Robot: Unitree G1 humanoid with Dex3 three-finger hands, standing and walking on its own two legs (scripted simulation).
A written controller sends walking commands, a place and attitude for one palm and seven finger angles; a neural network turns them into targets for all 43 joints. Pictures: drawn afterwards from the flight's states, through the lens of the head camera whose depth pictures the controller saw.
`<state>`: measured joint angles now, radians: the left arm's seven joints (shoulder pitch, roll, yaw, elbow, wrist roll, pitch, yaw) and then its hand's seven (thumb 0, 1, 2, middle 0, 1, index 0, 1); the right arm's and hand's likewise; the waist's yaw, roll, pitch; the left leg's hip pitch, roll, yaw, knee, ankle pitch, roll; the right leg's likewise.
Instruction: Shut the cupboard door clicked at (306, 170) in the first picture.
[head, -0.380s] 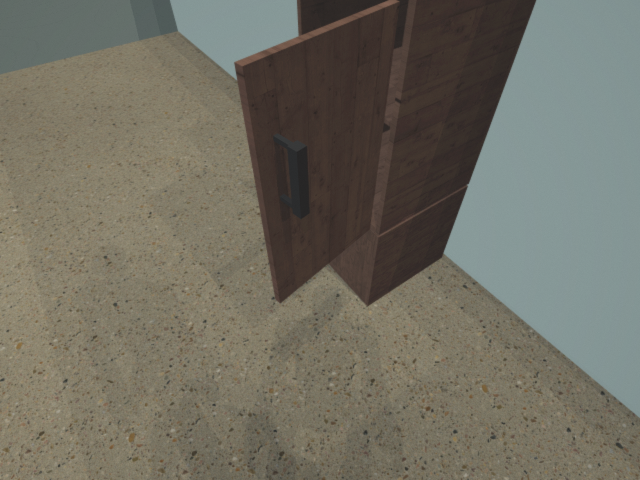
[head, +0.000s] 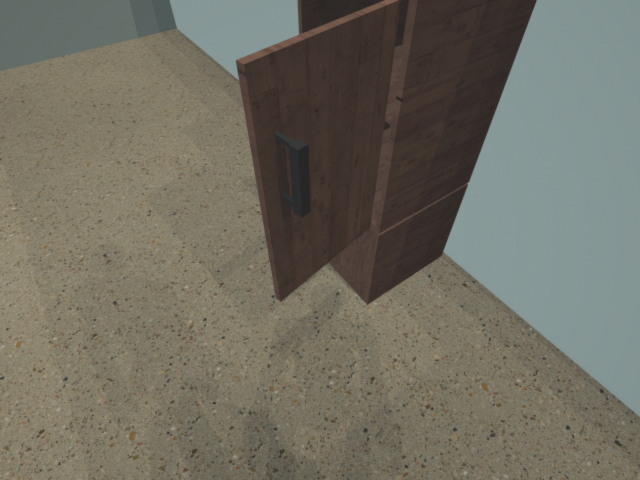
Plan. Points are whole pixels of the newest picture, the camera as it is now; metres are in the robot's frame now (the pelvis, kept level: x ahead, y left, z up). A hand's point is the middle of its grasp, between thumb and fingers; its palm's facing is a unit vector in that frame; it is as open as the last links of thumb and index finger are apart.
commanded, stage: look at it before walking up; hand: left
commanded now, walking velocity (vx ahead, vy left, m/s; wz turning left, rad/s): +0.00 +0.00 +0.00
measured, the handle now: (292, 175) +0.58 +0.09 +0.04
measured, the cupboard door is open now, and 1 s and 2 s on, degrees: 100 100 100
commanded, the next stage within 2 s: walk around to get in front in 0.46 s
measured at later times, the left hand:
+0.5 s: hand out of the picture -0.01 +0.17 -0.17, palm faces +0.05 -0.98 -0.19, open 7.4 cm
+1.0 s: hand out of the picture +0.06 +0.20 -0.18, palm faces -0.10 -0.97 -0.24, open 7.4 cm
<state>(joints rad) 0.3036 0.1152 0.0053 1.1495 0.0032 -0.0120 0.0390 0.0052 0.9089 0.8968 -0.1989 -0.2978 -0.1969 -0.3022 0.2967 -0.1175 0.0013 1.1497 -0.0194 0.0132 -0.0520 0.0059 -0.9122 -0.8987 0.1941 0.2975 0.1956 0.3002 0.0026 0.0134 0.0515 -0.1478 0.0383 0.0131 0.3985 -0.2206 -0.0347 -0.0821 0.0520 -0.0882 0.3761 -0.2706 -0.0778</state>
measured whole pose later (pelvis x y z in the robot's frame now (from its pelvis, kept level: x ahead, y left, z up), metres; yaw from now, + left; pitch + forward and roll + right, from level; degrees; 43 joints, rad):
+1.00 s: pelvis -0.01 +0.01 -0.01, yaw -10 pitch +0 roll +1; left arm 0.20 0.19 0.10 1.03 0.02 0.07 0.00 0.01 0.91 0.90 -0.20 -0.30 -0.20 -0.30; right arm 0.23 -0.17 -0.05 1.01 -0.04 0.01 -0.07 0.01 -0.91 -0.90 0.20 0.30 0.20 0.30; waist 0.01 0.00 0.10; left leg -0.22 0.09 0.18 0.53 -0.30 -0.02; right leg -0.37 0.04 -0.01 0.92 -0.49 -0.03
